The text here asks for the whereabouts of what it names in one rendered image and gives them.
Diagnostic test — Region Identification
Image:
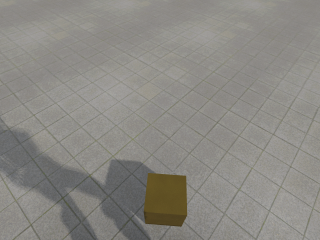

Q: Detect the carton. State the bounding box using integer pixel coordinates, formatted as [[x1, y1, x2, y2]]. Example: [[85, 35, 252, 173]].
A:
[[144, 173, 187, 227]]

